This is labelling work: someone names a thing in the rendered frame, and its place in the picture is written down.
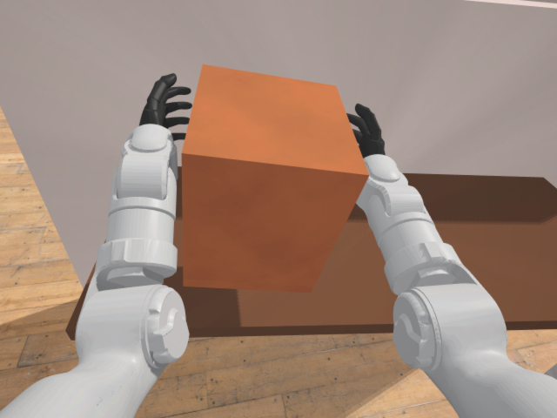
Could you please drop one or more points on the table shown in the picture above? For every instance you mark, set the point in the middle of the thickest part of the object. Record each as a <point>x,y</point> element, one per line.
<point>503,229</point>

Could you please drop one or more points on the robot left upper arm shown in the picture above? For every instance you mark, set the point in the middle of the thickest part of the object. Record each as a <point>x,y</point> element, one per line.
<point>125,339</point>

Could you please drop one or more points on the carton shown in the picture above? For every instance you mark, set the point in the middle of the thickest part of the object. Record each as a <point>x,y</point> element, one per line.
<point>271,171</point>

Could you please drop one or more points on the robot left hand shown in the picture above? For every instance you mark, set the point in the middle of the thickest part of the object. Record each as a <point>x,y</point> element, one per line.
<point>156,108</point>

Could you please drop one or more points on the robot right upper arm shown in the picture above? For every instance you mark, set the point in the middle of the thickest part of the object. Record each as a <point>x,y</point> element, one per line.
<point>456,335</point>

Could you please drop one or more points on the robot right forearm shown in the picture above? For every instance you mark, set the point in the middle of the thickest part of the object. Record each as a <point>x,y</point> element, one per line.
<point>413,250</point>

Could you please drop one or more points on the robot right hand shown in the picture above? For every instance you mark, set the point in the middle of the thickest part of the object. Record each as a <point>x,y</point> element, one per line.
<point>369,134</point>

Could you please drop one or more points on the robot left forearm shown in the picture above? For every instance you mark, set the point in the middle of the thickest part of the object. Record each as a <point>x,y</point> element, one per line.
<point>139,249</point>

